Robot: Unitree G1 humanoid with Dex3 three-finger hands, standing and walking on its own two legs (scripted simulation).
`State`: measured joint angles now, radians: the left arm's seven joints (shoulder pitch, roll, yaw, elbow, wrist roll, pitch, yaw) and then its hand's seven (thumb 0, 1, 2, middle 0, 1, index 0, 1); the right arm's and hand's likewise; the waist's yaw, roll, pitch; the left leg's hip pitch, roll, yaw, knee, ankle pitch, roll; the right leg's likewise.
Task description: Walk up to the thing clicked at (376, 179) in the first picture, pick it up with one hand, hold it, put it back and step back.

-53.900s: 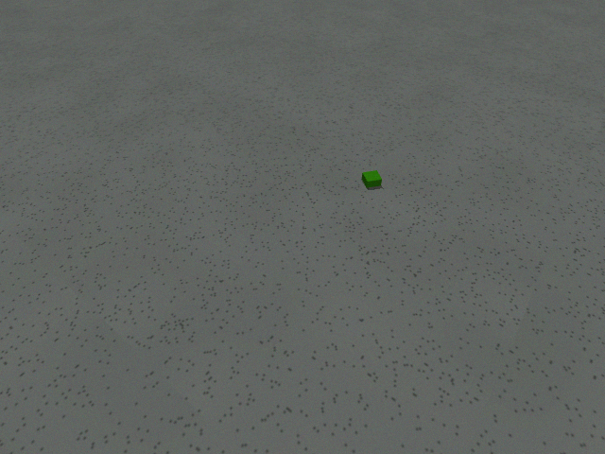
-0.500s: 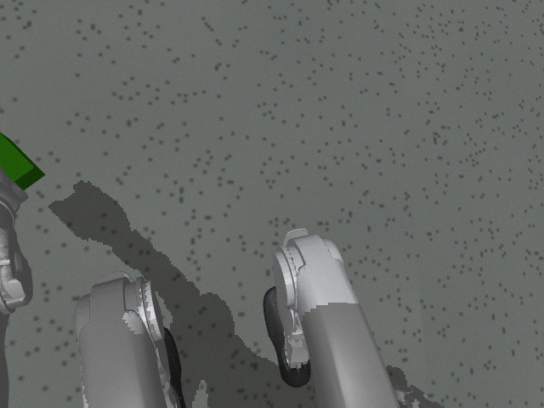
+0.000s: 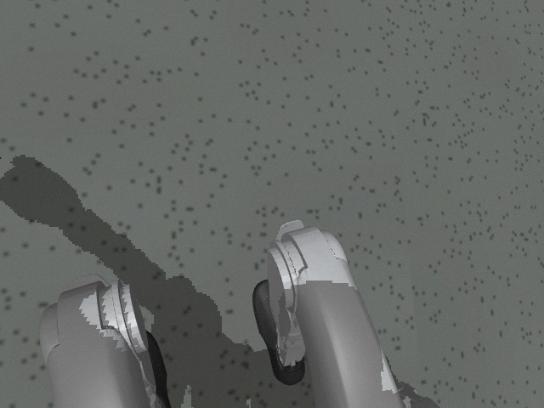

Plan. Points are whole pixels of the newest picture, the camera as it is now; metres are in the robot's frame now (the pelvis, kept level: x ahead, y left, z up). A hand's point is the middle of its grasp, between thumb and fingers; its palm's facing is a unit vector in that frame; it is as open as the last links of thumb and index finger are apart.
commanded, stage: lower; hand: left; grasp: from above
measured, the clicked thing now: out of the picture +0.51 +0.33 -0.21
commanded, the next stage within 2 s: rest in 0.34 s
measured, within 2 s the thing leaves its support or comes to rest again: rests again in 1.58 s
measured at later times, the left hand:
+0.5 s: hand out of the picture +0.50 +0.32 -0.22, palm faces -0.34 -0.28 -0.90, open 10.0 cm
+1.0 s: hand out of the picture +0.50 +0.32 -0.25, palm faces -0.35 -0.29 -0.89, open 10.0 cm
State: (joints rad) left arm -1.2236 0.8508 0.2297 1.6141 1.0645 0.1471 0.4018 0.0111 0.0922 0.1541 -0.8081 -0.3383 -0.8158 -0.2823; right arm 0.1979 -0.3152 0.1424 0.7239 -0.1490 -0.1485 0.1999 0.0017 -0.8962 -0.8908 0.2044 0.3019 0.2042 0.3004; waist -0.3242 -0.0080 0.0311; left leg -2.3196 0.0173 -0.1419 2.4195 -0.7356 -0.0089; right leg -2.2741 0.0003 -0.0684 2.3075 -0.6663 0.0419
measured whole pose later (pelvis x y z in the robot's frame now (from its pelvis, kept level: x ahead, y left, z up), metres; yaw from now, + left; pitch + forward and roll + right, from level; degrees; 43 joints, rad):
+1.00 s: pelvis +0.00 +0.01 -0.02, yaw -5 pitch +32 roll -13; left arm -1.31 1.05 0.20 1.76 1.06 0.15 0.51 0.01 0.08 0.26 -0.77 -0.38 -0.77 -0.33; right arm 0.16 -0.36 0.31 0.65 -0.18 -0.23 0.23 0.00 -0.89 -0.89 0.20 0.30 0.20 0.30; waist -0.42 -0.11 0.17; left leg -2.36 0.03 -0.22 2.52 -0.75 0.01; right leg -2.28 0.03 -0.13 2.34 -0.65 0.06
